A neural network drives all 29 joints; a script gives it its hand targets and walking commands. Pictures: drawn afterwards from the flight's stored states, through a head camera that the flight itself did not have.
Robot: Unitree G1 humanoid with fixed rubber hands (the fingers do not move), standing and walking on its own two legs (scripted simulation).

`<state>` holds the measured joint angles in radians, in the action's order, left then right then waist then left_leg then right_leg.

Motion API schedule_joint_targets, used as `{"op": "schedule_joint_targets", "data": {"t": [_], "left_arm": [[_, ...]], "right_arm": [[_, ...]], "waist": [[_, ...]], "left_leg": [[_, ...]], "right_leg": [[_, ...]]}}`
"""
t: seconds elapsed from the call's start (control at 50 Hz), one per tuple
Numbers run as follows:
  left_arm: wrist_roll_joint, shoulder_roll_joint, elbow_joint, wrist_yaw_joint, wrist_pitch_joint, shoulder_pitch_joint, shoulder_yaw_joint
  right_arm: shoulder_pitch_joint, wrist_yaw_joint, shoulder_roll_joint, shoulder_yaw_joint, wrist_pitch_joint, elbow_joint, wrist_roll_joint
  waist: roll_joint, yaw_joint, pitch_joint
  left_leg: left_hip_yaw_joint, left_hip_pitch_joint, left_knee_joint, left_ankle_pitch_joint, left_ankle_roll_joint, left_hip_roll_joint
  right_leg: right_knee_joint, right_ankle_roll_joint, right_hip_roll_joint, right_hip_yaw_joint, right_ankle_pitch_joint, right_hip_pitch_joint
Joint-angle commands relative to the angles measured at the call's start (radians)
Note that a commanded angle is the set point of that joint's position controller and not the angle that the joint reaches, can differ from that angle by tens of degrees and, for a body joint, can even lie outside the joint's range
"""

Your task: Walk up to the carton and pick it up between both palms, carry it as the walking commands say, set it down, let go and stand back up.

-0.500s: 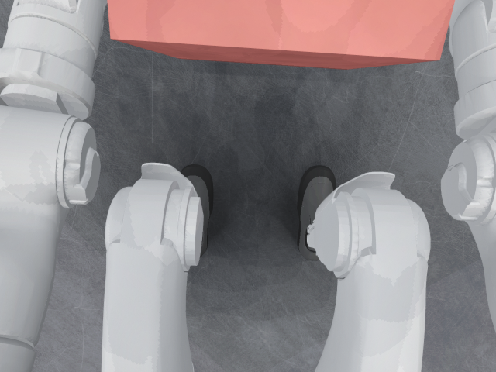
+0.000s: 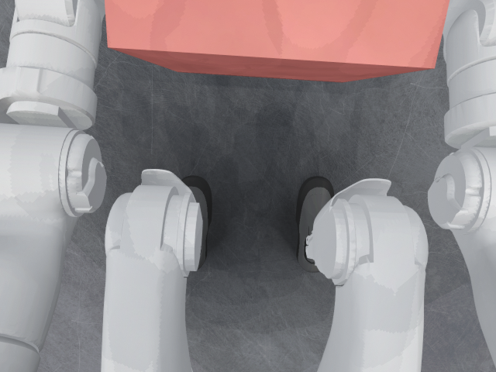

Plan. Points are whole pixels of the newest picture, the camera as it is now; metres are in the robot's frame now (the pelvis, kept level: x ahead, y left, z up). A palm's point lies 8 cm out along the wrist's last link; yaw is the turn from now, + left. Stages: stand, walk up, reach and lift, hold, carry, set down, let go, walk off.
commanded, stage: reach and lift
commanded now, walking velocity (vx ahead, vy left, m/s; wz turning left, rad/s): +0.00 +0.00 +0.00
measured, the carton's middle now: out of the picture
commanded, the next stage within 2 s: none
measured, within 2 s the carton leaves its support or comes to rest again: neither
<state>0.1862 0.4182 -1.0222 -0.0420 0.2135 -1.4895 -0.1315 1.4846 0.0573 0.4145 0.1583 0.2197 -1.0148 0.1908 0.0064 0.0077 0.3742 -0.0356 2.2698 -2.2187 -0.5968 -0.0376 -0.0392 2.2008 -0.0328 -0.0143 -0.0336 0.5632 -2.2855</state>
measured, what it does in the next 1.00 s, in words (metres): rises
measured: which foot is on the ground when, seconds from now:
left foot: down 0.00-1.00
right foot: down 0.00-1.00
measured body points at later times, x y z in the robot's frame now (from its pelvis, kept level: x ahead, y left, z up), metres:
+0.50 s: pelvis +0.00 +0.00 +0.04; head +0.36 +0.00 +0.31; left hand +0.58 +0.19 -0.08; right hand +0.57 -0.20 -0.08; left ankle +0.11 +0.13 -0.33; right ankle +0.11 -0.13 -0.33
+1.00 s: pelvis +0.00 +0.00 +0.09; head +0.34 -0.01 +0.39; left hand +0.57 +0.19 -0.02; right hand +0.56 -0.21 -0.02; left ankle +0.11 +0.13 -0.33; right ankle +0.11 -0.13 -0.33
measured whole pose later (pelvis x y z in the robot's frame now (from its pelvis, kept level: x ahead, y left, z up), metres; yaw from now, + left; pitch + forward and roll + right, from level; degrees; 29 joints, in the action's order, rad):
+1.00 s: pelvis +0.00 +0.00 +0.09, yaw +0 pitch +47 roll +0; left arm -0.03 0.27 -0.74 0.04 0.41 -1.28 -0.37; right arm 1.27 -0.04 0.28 0.39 0.42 -0.73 -0.05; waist 0.01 0.01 0.02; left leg -0.02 2.17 -1.87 -0.53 -0.02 -0.03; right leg 1.85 -0.03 -0.01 -0.04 0.50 -2.19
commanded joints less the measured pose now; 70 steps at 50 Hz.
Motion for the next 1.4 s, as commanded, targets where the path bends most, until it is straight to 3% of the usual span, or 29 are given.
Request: {"op": "schedule_joint_targets", "data": {"t": [0.0,0.06,0.2,0.28,0.8,1.38], "left_arm": [[0.096,-0.895,0.342,0.225,-0.019,-0.651,0.288],[0.090,-0.916,0.366,0.223,-0.003,-0.639,0.287],[0.012,-0.960,0.278,0.255,0.038,-0.558,0.210],[-0.017,-0.965,0.294,0.271,0.063,-0.560,0.179],[-0.050,-1.054,0.422,0.314,0.162,-0.488,0.202],[-0.107,-1.152,0.447,0.366,0.209,-0.356,0.196]], "right_arm": [[0.653,-0.228,-0.882,-0.293,-0.022,0.349,0.097],[0.659,-0.228,-0.895,-0.302,-0.006,0.390,0.091],[0.554,-0.263,-0.955,-0.226,0.037,0.270,0.000],[0.549,-0.278,-0.968,-0.191,0.062,0.272,-0.031],[0.485,-0.328,-1.048,-0.223,0.158,0.423,-0.068],[0.342,-0.378,-1.146,-0.203,0.215,0.450,-0.138]], "waist": [[0.003,0.010,-1.562],[-0.005,0.003,-1.617],[-0.004,0.006,-1.379],[0.003,0.007,-1.385],[-0.006,0.006,-1.635],[-0.011,0.003,-1.607]], "left_leg": [[0.121,-0.691,0.165,0.455,0.030,-0.054],[0.126,-0.697,0.183,0.466,0.030,-0.058],[0.124,-0.553,0.256,0.338,0.031,-0.058],[0.125,-0.549,0.288,0.328,0.032,-0.057],[0.136,-0.687,0.444,0.439,0.030,-0.070],[0.135,-0.803,0.684,0.368,0.029,-0.089]], "right_leg": [[-0.131,0.029,-0.063,0.124,-0.471,0.778],[-0.145,0.028,-0.068,0.124,-0.488,0.807],[-0.214,0.036,-0.072,0.118,-0.362,0.670],[-0.244,0.041,-0.076,0.123,-0.347,0.663],[-0.400,0.027,-0.089,0.125,-0.445,0.818],[-0.643,0.017,-0.107,0.120,-0.373,0.930]]}}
